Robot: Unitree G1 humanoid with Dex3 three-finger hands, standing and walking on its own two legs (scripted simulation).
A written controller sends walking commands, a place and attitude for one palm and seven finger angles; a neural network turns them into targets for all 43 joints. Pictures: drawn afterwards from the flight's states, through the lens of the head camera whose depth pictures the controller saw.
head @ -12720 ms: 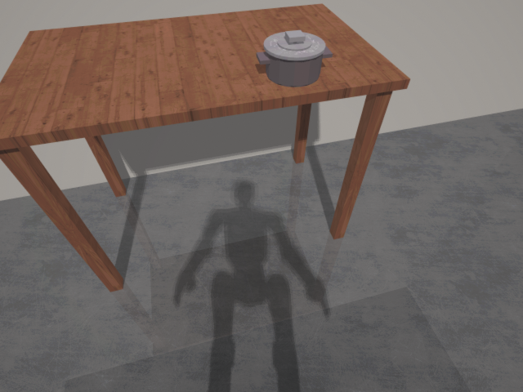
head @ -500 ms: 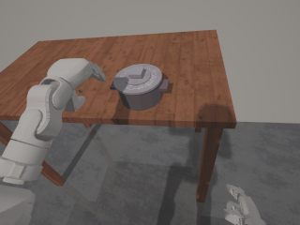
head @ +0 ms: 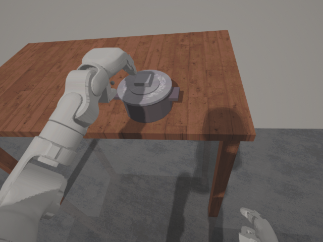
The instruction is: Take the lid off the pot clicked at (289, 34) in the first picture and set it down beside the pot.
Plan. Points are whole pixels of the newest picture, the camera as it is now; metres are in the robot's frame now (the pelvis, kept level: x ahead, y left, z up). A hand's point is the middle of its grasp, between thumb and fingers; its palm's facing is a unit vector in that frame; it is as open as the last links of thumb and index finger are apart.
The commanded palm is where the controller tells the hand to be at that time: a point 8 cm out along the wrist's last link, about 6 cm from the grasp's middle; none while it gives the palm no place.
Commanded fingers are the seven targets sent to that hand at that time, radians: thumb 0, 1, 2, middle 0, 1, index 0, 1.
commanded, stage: move the open hand above the knob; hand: left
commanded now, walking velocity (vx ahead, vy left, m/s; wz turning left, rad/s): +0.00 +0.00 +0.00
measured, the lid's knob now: (143, 80) +0.52 +0.08 +0.14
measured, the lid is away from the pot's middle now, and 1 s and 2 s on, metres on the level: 0.00 0.00 0.00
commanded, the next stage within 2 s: lower the open fingers around the knob in 1.94 s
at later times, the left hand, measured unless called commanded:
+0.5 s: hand (131, 67) +0.48 +0.09 +0.21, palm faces -0.19 +0.01 -0.98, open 9.7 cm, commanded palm +0.46 +0.10 +0.27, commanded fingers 0.00 -0.36 1.70 -0.89 -0.08 -0.89 -0.08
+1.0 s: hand (138, 61) +0.52 +0.08 +0.21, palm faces -0.22 +0.01 -0.97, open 9.7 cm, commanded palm +0.48 +0.09 +0.27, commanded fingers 0.00 -0.36 1.70 -0.89 -0.08 -0.89 -0.08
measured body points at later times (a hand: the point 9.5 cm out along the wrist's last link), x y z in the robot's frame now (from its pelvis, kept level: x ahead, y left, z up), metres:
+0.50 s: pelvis +0.02 +0.00 +0.00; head +0.04 -0.04 +0.45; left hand +0.48 +0.09 +0.27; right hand +0.17 -0.23 -0.13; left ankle -0.04 +0.10 -0.74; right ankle +0.06 -0.14 -0.74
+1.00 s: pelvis +0.03 +0.01 +0.00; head +0.06 -0.03 +0.45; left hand +0.52 +0.08 +0.26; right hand +0.11 -0.24 -0.15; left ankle -0.04 +0.10 -0.74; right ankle +0.06 -0.14 -0.74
